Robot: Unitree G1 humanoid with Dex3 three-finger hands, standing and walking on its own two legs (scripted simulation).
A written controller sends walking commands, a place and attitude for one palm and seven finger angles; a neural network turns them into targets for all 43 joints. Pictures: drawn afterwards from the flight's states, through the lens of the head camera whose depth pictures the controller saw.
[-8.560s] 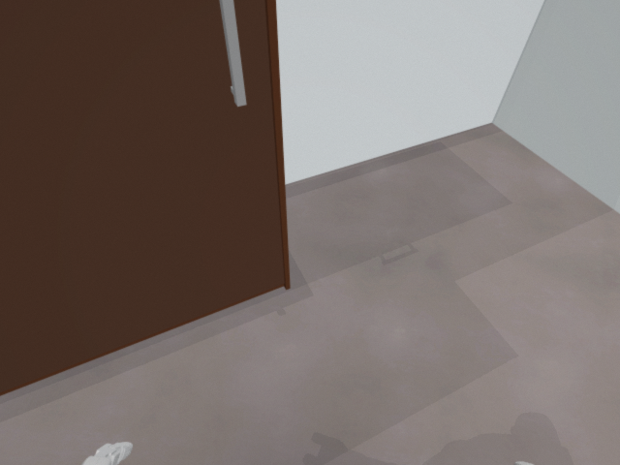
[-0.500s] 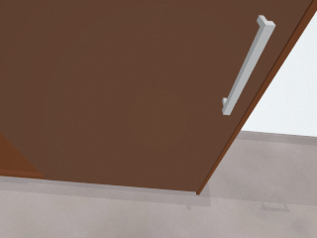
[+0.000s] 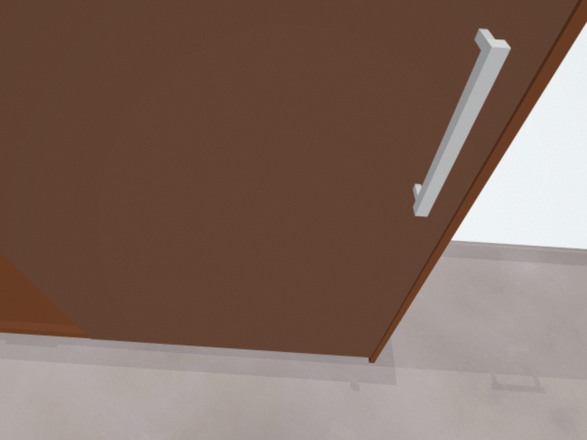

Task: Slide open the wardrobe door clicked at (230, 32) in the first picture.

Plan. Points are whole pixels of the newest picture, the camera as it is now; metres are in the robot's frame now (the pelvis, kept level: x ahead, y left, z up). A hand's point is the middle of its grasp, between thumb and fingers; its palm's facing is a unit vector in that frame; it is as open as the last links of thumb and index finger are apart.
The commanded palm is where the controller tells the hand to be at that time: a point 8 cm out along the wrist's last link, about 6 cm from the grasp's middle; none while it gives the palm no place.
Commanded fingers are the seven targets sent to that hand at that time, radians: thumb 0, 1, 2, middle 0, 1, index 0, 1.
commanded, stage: look again from close up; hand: right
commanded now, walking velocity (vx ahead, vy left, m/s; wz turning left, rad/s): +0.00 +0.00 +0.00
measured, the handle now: (447, 136) +0.47 -0.17 +0.19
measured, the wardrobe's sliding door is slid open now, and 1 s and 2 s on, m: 0.00 0.00 0.00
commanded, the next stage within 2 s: raise the hand with hooked fingers in 0.64 s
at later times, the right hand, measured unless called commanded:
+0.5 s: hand out of the picture +0.00 -0.18 -0.17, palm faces +0.02 +0.98 -0.20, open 7.4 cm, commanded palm none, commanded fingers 0.00 -0.90 -0.90 0.20 0.30 0.20 0.30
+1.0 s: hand (459, 375) +0.21 -0.19 +0.02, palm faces +0.13 +0.99 -0.02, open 7.8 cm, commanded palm +0.10 -0.25 -0.02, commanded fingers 0.00 -0.57 -0.76 0.22 0.51 0.22 0.51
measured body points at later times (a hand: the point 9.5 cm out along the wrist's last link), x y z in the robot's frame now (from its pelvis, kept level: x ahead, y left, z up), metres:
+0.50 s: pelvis -0.01 +0.00 +0.00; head +0.01 +0.00 +0.45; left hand -0.02 +0.21 -0.16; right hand +0.00 -0.23 -0.16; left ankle +0.00 +0.09 -0.74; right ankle -0.05 -0.13 -0.74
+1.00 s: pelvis -0.02 -0.01 -0.02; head -0.01 -0.01 +0.43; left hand +0.13 +0.25 -0.09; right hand +0.20 -0.24 +0.03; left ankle +0.00 +0.09 -0.74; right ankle -0.05 -0.13 -0.74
